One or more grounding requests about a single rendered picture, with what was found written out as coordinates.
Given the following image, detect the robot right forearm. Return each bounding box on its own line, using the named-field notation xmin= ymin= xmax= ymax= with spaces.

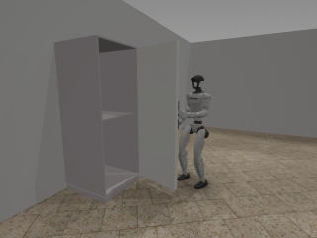
xmin=179 ymin=110 xmax=187 ymax=125

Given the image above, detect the robot left forearm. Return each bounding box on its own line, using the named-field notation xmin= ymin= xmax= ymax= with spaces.
xmin=188 ymin=110 xmax=208 ymax=118

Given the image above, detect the left robot foot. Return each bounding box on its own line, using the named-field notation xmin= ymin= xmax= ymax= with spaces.
xmin=194 ymin=180 xmax=208 ymax=189

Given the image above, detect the left robot upper arm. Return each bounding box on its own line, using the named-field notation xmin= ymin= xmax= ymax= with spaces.
xmin=201 ymin=93 xmax=211 ymax=112

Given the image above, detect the fridge door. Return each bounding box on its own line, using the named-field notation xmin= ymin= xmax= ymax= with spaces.
xmin=137 ymin=40 xmax=180 ymax=191

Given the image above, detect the right robot upper arm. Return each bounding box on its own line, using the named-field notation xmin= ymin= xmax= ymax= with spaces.
xmin=186 ymin=92 xmax=192 ymax=113

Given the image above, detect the robot left hand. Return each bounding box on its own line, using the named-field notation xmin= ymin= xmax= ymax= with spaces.
xmin=178 ymin=110 xmax=189 ymax=120

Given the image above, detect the robot right shin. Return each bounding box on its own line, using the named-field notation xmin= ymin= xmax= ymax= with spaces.
xmin=178 ymin=154 xmax=188 ymax=175

